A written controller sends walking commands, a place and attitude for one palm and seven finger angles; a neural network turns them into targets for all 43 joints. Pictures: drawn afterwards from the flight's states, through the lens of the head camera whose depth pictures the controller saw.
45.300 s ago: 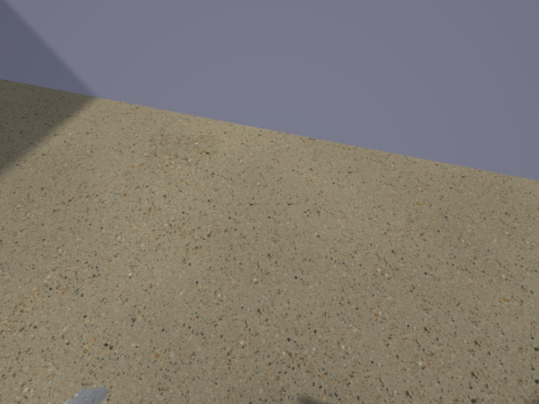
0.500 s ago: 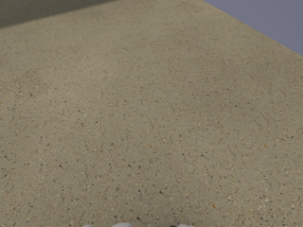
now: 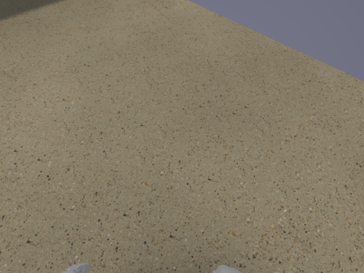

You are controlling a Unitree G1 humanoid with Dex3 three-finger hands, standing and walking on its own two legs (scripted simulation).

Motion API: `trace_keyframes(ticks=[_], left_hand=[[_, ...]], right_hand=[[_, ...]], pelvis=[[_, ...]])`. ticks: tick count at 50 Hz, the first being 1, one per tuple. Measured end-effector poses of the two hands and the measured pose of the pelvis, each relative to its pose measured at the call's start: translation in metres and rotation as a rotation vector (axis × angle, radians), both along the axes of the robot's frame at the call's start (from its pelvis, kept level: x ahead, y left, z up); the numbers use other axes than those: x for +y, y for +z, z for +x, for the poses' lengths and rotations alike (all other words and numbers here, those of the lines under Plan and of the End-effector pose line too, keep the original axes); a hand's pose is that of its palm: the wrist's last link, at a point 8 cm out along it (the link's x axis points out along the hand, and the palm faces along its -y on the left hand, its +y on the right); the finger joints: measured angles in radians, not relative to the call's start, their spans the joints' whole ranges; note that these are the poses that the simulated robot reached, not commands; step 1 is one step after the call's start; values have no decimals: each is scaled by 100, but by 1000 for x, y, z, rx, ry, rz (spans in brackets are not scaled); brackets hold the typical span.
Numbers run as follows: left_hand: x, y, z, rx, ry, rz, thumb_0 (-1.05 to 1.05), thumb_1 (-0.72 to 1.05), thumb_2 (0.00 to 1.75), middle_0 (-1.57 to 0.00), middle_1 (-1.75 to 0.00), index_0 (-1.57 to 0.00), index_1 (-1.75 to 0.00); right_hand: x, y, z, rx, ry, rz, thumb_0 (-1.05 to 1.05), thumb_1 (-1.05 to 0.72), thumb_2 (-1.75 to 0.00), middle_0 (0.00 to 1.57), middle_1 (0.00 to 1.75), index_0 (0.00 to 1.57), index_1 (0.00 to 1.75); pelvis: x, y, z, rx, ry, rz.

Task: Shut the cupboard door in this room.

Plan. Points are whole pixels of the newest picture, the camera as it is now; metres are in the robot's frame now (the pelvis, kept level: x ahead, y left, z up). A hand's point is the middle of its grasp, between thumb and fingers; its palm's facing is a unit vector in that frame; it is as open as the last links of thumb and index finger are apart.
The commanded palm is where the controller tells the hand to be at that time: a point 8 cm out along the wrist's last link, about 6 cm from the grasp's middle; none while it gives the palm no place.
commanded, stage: turn to face it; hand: left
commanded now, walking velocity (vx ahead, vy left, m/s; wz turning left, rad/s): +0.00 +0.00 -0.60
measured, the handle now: out of the picture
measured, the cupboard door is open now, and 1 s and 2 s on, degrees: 54 54 54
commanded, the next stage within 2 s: none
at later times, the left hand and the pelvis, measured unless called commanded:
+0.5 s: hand (120, 245) +0.19 +0.18 -0.18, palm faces -0.26 -0.95 -0.19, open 7.4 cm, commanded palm none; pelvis +0.04 +0.01 -0.01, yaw -17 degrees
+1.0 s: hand (151, 229) +0.24 +0.10 -0.16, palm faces -0.52 -0.82 -0.23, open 7.4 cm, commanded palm none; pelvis +0.06 -0.02 +0.00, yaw -34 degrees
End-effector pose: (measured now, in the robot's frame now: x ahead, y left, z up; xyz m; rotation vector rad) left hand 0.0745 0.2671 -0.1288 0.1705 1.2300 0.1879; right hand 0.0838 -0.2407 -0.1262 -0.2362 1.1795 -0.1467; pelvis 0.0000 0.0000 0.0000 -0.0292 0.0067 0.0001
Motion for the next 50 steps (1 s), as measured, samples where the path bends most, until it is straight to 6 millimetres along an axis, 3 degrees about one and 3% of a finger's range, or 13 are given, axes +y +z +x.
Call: trace_keyframes(ticks=[5, 10, 16, 21, 29, 35, 38, 41, 50], left_hand=[[-18, 0, 51, -75, -115, 50, 1, 91, 90, -19, -30, -20, -30], [-35, 5, 67, -64, -172, 55, 0, 91, 90, -20, -30, -20, -30], [-42, -4, 80, -14, -233, 9, 0, 91, 90, -20, -30, -21, -30], [-35, -23, 103, 3, -267, -30, 1, 90, 90, -20, -30, -21, -30], [-51, -8, 147, -14, -380, -36, 1, 91, 90, -20, -30, -20, -30], [-88, 1, 180, -74, -504, 1, 1, 91, 90, -19, -30, -20, -30], [-104, 3, 185, -99, -547, 25, 0, 91, 90, -20, -30, -20, -30], [-113, 8, 181, -73, -569, 37, 0, 91, 90, -20, -30, -20, -30], [-120, -1, 182, 4, -619, 3, 0, 90, 90, -20, -30, -21, -30]], right_hand=[[-33, -25, -24, 48, -103, 12, 0, -90, -89, 21, 30, 21, 30], [-49, -19, -32, 78, -170, -13, 0, -91, -89, 20, 30, 20, 30], [-42, -3, -24, 25, -218, -25, 0, -91, -89, 20, 30, 20, 30], [-25, -1, -25, -12, -251, -54, 0, -91, -89, 20, 30, 20, 30], [-6, 4, -63, 49, -350, -17, 0, -91, -89, 21, 30, 21, 30], [-19, -19, -101, 75, -472, 33, 0, -90, -89, 21, 30, 21, 30], [-31, -31, -115, 101, -528, 42, 0, -90, -89, 21, 30, 21, 30], [-40, -25, -116, 99, -566, 35, 0, -91, -89, 20, 30, 21, 30], [-48, 0, -90, 3, -614, -12, 0, -91, -89, 20, 30, 20, 30]], pelvis=[[-16, -16, 9, 6, -61, 12], [-16, -9, 14, 7, -114, 21], [-7, -5, 27, 16, -177, 36], [7, -14, 40, 21, -241, 22], [4, -1, 45, 11, -349, 5], [-14, -12, 45, 4, -433, 21], [-20, -16, 44, 0, -463, 19], [-23, -9, 45, 3, -497, 29], [-22, -1, 61, 14, -590, 43]])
